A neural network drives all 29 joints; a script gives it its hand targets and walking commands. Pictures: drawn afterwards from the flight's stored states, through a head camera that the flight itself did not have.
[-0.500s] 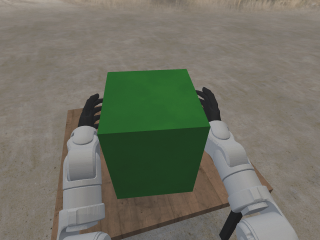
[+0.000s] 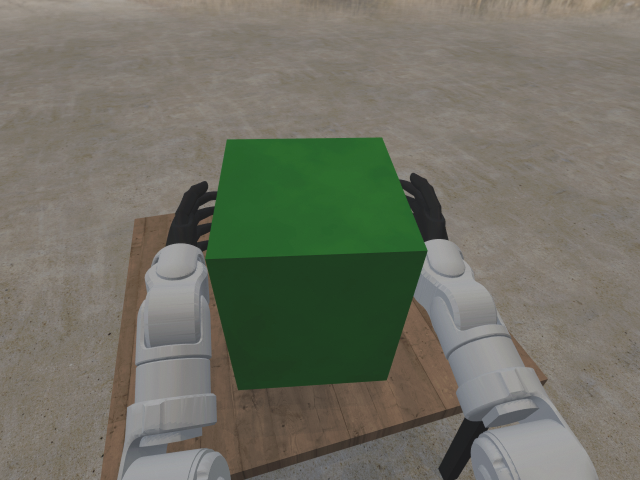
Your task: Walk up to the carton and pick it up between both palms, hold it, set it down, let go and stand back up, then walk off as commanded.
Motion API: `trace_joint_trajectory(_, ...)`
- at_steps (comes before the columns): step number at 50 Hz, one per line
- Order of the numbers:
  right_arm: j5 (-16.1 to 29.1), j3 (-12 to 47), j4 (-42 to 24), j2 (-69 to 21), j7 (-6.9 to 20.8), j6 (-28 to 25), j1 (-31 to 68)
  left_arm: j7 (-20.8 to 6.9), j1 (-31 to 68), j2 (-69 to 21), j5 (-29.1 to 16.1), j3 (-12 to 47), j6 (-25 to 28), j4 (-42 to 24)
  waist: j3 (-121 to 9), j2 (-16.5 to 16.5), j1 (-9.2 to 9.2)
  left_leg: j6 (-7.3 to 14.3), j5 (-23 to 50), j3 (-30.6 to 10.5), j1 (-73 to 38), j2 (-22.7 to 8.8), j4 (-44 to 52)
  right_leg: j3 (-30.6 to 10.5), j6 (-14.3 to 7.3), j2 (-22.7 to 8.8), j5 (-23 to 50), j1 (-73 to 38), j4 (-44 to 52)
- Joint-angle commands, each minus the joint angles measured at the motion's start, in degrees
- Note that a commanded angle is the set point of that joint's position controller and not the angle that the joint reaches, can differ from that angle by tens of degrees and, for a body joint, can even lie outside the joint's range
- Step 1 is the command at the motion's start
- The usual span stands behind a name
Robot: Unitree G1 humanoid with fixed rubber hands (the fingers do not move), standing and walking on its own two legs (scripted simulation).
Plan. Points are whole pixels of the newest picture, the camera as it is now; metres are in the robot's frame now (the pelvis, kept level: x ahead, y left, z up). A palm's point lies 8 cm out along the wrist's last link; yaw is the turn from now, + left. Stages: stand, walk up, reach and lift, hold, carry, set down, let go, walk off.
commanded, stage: hold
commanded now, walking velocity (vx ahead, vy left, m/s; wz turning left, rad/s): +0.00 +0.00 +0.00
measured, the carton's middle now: (309, 264) +0.38 +0.00 +0.13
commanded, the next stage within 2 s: none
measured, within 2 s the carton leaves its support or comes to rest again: neither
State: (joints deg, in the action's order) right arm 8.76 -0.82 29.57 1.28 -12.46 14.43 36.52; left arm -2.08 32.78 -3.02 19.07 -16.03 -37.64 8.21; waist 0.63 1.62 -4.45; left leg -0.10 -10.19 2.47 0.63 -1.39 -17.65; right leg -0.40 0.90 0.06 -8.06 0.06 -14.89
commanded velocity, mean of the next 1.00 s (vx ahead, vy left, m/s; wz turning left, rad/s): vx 0.00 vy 0.00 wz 0.00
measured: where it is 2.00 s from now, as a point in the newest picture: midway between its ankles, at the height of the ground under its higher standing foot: outside the picture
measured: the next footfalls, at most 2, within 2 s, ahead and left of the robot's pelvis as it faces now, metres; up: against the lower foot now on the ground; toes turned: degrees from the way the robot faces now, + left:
none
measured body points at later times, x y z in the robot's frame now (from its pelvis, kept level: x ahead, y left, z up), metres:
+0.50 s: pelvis -0.01 +0.00 +0.00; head -0.06 +0.02 +0.45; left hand +0.35 +0.16 +0.19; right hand +0.35 -0.13 +0.19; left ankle +0.00 +0.12 -0.75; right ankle +0.01 -0.13 -0.75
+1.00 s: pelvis +0.00 +0.00 +0.00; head -0.03 +0.01 +0.45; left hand +0.38 +0.15 +0.18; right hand +0.38 -0.15 +0.18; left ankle +0.00 +0.12 -0.75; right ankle +0.01 -0.13 -0.75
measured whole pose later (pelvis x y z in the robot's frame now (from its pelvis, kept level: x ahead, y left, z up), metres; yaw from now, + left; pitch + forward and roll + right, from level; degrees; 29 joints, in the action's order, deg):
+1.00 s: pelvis +0.00 +0.00 +0.00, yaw +0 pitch -7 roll +0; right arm 10.2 -0.6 29.0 1.2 -12.9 14.8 36.7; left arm -2.5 32.8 -3.0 19.5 -16.2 -38.7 6.9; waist 1.2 1.6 -4.7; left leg -0.1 -10.1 2.5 0.4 -1.4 -17.0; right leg -0.4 0.9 0.1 -8.0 -0.1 -14.5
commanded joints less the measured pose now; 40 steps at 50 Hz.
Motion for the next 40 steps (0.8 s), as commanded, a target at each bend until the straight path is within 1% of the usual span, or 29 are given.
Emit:
trace_joint_trajectory(1,9.0,27.8,-24.1,-32.9,4.3,-3.5,35.1,-6.9,30.0,-29.4,-9.6,29.0,3.5,-15.9,-25.2,-1.5,-1.0,-2.4,30.0,-0.2,-13.3,3.7,-3.5,6.0,1.9,4.6,23.5,-9.1,-1.2)
trace_joint_trajectory(4,9.9,29.8,-26.4,-32.9,3.1,-2.6,33.6,-7.0,26.4,-29.0,-9.7,31.1,2.5,-18.7,-23.8,-0.4,-1.46,-2.5,32.4,-0.4,-12.7,4.1,-4.1,6.1,2.8,4.7,28.7,-11.5,-2.0)
trace_joint_trajectory(5,9.6,28.0,-23.9,-31.2,2.9,-1.9,33.0,-7.5,25.9,-27.6,-8.9,29.3,1.6,-16.9,-21.3,-1.9,-1.56,-2.4,28.9,-0.3,-12.0,4.3,-3.2,6.2,2.6,4.2,25.6,-9.7,-1.0)
trace_joint_trajectory(7,8.2,27.0,-23.7,-29.8,2.8,-0.8,30.4,-8.2,25.4,-26.3,-8.5,27.8,0.8,-15.4,-18.1,0.7,-1.63,-2.3,25.7,-0.5,-10.4,4.0,-2.1,6.1,2.4,4.2,24.1,-9.9,-0.3)
trace_joint_trajectory(10,8.0,26.2,-23.3,-30.3,2.8,-0.4,31.2,-9.1,27.1,-25.7,-8.2,27.7,0.5,-16.4,-16.9,0.5,-2.02,-2.2,23.3,0.5,-9.7,4.6,-1.8,6.8,2.5,4.1,21.3,-10.5,0.1)
trace_joint_trajectory(11,7.9,25.9,-25.2,-29.4,3.2,-1.0,31.3,-8.8,27.5,-29.0,-10.0,31.5,0.7,-20.4,-20.3,-0.6,-4.46,-3.4,25.9,-0.5,-12.5,3.4,-1.8,6.6,2.4,4.2,21.4,-8.4,-0.6)
trace_joint_trajectory(13,9.1,26.3,-29.7,-30.0,3.3,-1.6,35.1,-7.2,31.2,-30.5,-13.5,34.9,1.5,-23.5,-25.4,-2.7,-4.2,-4.4,31.3,-1.3,-14.7,2.9,-3.4,6.4,2.1,5.0,20.7,-6.6,-1.0)
trace_joint_trajectory(14,8.5,26.6,-29.3,-30.3,3.5,-1.1,33.5,-7.3,29.3,-28.0,-12.7,32.8,1.5,-19.8,-20.6,-0.9,-2.18,-3.6,28.0,-0.9,-11.5,3.4,-3.3,6.4,1.7,4.9,19.2,-6.4,-0.2)
trace_joint_trajectory(15,9.4,27.4,-31.8,-32.2,3.6,-1.4,37.1,-7.0,32.9,-29.1,-13.8,33.5,2.1,-21.6,-25.4,-2.0,-2.09,-3.3,29.2,-1.0,-12.6,3.9,-3.9,6.0,1.7,4.7,19.6,-7.4,-0.6)
trace_joint_trajectory(16,8.5,26.7,-27.2,-31.4,4.0,-0.9,35.4,-6.8,32.5,-29.0,-12.1,32.7,1.8,-19.2,-21.2,-2.0,-1.94,-3.2,26.4,-0.6,-10.8,3.7,-2.7,6.1,1.5,4.7,16.2,-6.4,0.1)
trace_joint_trajectory(18,7.6,25.0,-25.4,-29.2,4.1,-0.8,35.7,-7.1,28.3,-29.1,-10.4,31.4,0.5,-15.3,-19.3,-2.9,-2.14,-3.0,22.8,-1.0,-10.4,3.5,-1.7,6.2,1.2,4.2,14.2,-5.7,0.5)
trace_joint_trajectory(19,6.5,25.1,-22.3,-30.7,4.4,-0.1,35.5,-7.6,28.7,-26.1,-7.9,26.9,0.4,-11.1,-14.3,1.0,0.95,-0.8,18.7,0.3,-8.0,3.9,-0.3,5.8,1.4,3.9,12.3,-5.8,1.7)
trace_joint_trajectory(21,4.1,20.5,-19.1,-29.0,4.9,-0.6,38.9,-8.1,32.0,-27.6,-7.7,26.4,0.0,-8.1,-12.6,-0.8,-2.04,-1.2,10.0,0.7,-5.9,3.6,2.3,6.6,0.6,3.5,4.2,-3.9,2.3)
trace_joint_trajectory(22,4.0,19.6,-16.6,-28.9,5.6,-0.7,34.2,-7.9,32.7,-30.0,-8.6,28.6,0.7,-10.8,-13.3,-1.9,-2.8,-2.4,10.0,0.0,-6.1,2.5,2.4,6.6,0.4,3.8,3.6,-4.1,1.3)
trace_joint_trajectory(23,3.8,19.7,-16.4,-30.7,5.9,-0.5,39.1,-7.9,34.2,-27.1,-7.0,24.3,1.0,-6.1,-11.3,0.8,0.48,-0.7,5.1,0.7,-3.6,3.3,3.1,6.5,0.3,3.4,-0.2,-3.4,2.2)
trace_joint_trajectory(24,3.1,18.8,-16.7,-31.3,6.5,-1.2,39.6,-7.8,38.7,-28.1,-8.8,26.0,1.8,-9.3,-12.1,-0.8,0.2,-0.6,3.4,0.9,-2.8,3.1,3.9,6.2,0.1,2.9,-1.4,-2.4,1.9)
trace_joint_trajectory(25,1.9,17.5,-14.3,-30.4,6.9,-1.3,41.8,-7.7,37.5,-27.7,-7.6,24.3,1.6,-4.0,-8.6,0.7,0.6,0.4,-0.6,1.2,-0.7,3.0,4.8,6.7,0.0,2.9,-4.7,-1.0,2.5)
trace_joint_trajectory(26,2.5,17.1,-14.2,-30.8,7.2,-1.6,42.5,-8.1,37.3,-27.6,-6.9,22.4,1.5,-4.3,-9.3,1.2,0.93,0.7,-1.4,1.1,-1.3,3.0,5.4,6.2,0.1,2.7,-5.0,-1.7,2.7)
trace_joint_trajectory(27,1.5,17.0,-14.6,-31.3,7.4,-1.9,42.7,-8.3,38.6,-25.5,-6.5,20.4,1.8,-3.5,-9.6,2.6,1.79,2.0,-1.8,1.5,-0.4,3.2,5.4,6.5,0.4,2.3,-4.4,-2.5,2.6)
trace_joint_trajectory(28,0.9,15.7,-13.2,-31.4,7.8,-2.2,41.5,-8.0,39.7,-28.3,-7.3,22.8,2.4,-5.6,-10.9,0.3,0.11,1.0,-0.8,1.4,-1.2,3.1,5.3,6.8,0.4,2.7,-4.5,-1.1,1.9)
trace_joint_trajectory(30,2.3,17.5,-15.0,-32.8,8.3,-3.3,46.0,-7.2,41.1,-28.8,-7.7,23.1,3.2,-4.4,-14.3,0.2,2.24,1.2,0.7,1.4,-1.6,3.4,4.7,6.2,0.3,2.7,-4.2,-1.1,2.2)
trace_joint_trajectory(31,2.5,18.4,-16.6,-33.4,8.5,-3.6,47.7,-6.8,43.4,-29.3,-9.2,24.2,3.9,-4.1,-13.8,0.6,2.05,1.1,0.8,1.0,-1.5,3.2,4.6,5.9,0.3,2.7,-3.5,-0.2,2.2)
trace_joint_trajectory(32,3.2,18.7,-15.1,-33.1,8.4,-3.9,45.5,-6.9,40.3,-30.3,-7.2,23.5,3.1,-3.6,-15.3,-0.2,2.07,0.4,3.8,1.3,-2.1,3.2,3.9,6.4,0.2,3.3,-2.4,-2.6,1.7)
trace_joint_trajectory(33,3.7,19.5,-15.8,-34.2,8.6,-3.9,46.7,-6.5,40.6,-29.9,-8.2,23.3,3.8,-3.6,-15.7,0.1,3.04,1.2,3.8,1.0,-1.9,3.1,4.0,5.6,0.0,3.2,-1.8,-1.6,1.9)
trace_joint_trajectory(34,3.0,18.9,-13.9,-32.4,8.3,-3.6,44.4,-6.4,40.3,-29.3,-7.7,22.6,3.7,-2.5,-14.8,0.5,1.27,0.8,4.8,1.1,-3.0,2.8,4.1,6.0,0.1,3.1,-0.3,-1.4,2.1)
trace_joint_trajectory(35,1.5,17.3,-10.8,-32.1,8.0,-3.0,44.0,-7.1,38.6,-28.3,-5.9,20.1,3.0,0.5,-11.2,1.1,1.74,1.3,3.1,1.8,-2.6,3.3,4.4,6.1,0.5,2.6,-2.6,-1.2,2.9)
trace_joint_trajectory(36,2.0,17.0,-10.0,-31.7,8.2,-3.1,41.3,-7.1,37.1,-29.4,-5.7,21.0,2.6,-3.4,-11.4,-1.7,0.65,-0.1,6.8,0.8,-3.8,2.7,4.4,6.4,0.0,2.9,-0.2,-2.3,2.0)
trace_joint_trajectory(39,1.9,17.5,-9.2,-31.3,7.7,-2.7,41.4,-7.6,35.0,-28.0,-5.0,19.2,2.4,0.2,-11.0,1.9,1.93,1.5,3.9,1.9,-3.7,3.2,5.1,6.6,0.7,3.1,-1.6,-2.8,2.9)
trace_joint_trajectory(40,1.5,17.8,-10.8,-30.0,7.5,-3.3,40.7,-7.8,35.7,-27.6,-5.5,21.0,2.5,-2.1,-12.8,0.5,0.23,0.5,5.6,1.4,-4.8,3.3,4.1,7.1,0.4,2.8,0.8,-2.8,2.5)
